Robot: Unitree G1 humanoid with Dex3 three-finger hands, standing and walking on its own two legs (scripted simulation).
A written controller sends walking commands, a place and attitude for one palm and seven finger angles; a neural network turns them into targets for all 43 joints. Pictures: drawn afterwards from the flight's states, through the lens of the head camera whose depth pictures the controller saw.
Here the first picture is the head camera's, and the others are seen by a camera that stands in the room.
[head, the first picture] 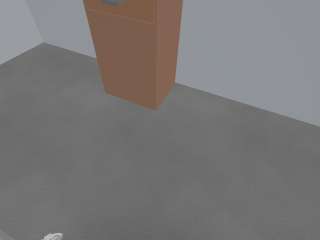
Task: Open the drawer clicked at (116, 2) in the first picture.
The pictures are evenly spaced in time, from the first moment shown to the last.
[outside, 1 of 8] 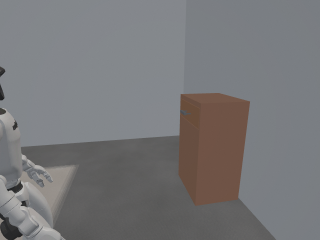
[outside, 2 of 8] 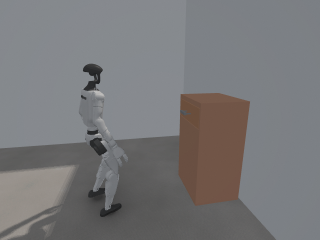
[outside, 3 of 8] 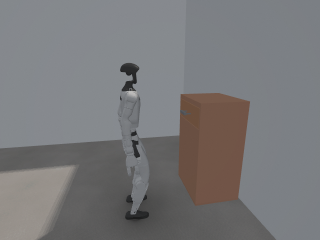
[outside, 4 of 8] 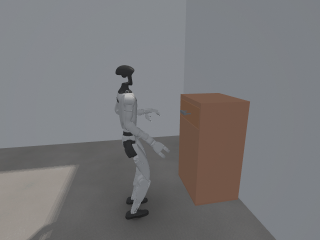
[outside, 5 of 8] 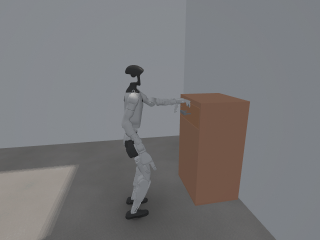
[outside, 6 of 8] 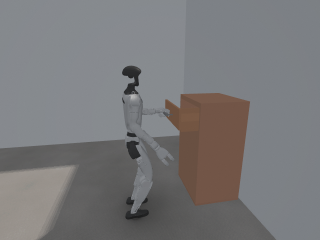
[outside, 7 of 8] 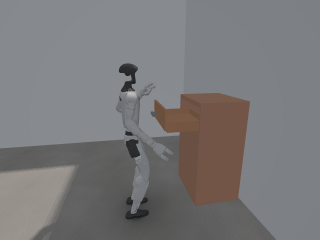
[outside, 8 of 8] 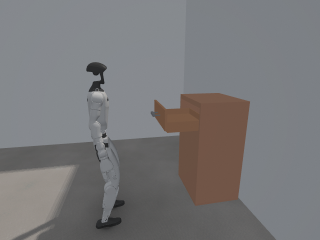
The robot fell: no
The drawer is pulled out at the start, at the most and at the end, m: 0.00 0.30 0.30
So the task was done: yes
